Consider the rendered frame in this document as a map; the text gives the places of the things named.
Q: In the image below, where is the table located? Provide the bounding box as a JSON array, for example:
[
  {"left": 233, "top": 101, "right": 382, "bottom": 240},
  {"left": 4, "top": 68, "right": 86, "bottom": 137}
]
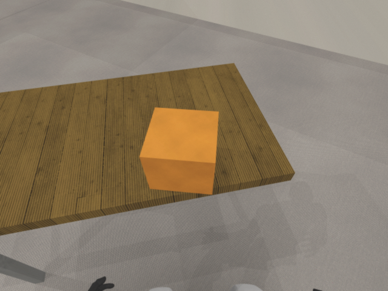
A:
[{"left": 0, "top": 63, "right": 295, "bottom": 284}]

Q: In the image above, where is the robot left hand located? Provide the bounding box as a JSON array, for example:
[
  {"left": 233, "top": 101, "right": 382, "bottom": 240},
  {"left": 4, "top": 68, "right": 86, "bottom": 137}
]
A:
[{"left": 88, "top": 276, "right": 115, "bottom": 291}]

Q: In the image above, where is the carton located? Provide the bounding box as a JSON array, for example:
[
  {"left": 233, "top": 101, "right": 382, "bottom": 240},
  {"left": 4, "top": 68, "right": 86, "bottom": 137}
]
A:
[{"left": 139, "top": 107, "right": 219, "bottom": 195}]

